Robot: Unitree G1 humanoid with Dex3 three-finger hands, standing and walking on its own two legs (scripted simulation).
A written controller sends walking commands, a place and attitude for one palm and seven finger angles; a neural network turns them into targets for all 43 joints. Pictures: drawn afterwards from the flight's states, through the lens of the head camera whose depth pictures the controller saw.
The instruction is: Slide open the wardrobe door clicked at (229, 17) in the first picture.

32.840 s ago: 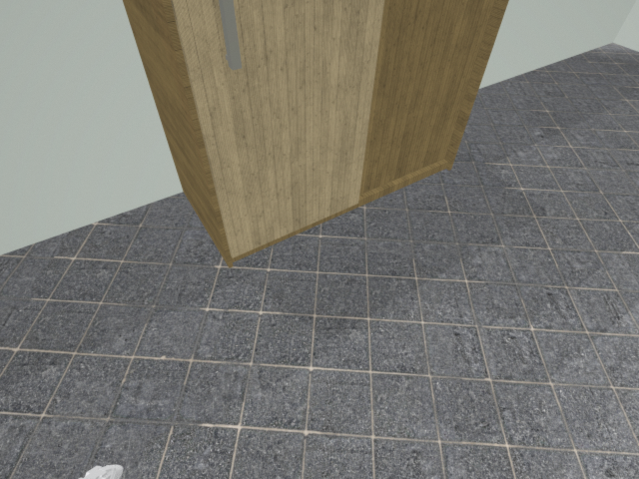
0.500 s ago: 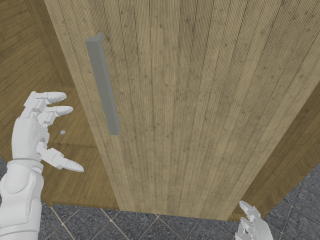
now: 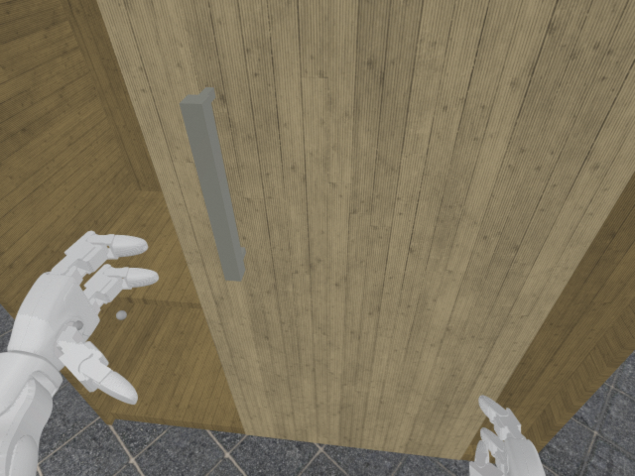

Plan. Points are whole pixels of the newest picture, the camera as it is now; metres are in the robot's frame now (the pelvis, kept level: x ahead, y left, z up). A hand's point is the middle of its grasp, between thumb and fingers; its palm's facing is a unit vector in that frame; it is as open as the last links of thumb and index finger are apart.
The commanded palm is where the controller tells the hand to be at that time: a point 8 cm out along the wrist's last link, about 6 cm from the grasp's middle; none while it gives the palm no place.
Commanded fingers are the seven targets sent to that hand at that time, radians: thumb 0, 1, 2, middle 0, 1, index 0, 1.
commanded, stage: draw the hand back to the body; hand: left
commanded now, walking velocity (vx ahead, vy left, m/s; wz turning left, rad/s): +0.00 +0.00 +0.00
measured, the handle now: (223, 194) +0.42 +0.19 +0.18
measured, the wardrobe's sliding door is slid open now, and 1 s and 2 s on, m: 0.44 0.44 0.44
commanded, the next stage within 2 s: step back with the hand held close in 1.40 s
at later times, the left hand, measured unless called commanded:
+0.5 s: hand (77, 326) +0.19 +0.26 +0.17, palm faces +0.40 -0.87 -0.29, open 13.7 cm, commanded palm +0.15 +0.29 +0.18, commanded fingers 0.00 -0.01 0.46 -0.23 -0.83 -0.23 -0.83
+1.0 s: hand (77, 309) +0.21 +0.28 +0.17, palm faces +0.43 -0.83 -0.36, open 9.0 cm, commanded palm +0.16 +0.31 +0.19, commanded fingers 0.00 0.90 0.90 -0.20 -0.30 -0.20 -0.30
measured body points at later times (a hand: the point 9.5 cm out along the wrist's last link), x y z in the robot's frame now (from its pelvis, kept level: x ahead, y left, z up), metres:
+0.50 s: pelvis -0.01 +0.00 +0.00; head -0.04 -0.01 +0.45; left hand +0.17 +0.31 +0.19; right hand +0.19 -0.21 -0.06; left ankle +0.04 +0.13 -0.73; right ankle -0.01 -0.12 -0.73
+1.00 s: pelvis +0.02 +0.02 +0.01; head -0.02 +0.01 +0.46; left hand +0.18 +0.32 +0.19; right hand +0.20 -0.20 -0.06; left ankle +0.04 +0.13 -0.73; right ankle -0.01 -0.12 -0.73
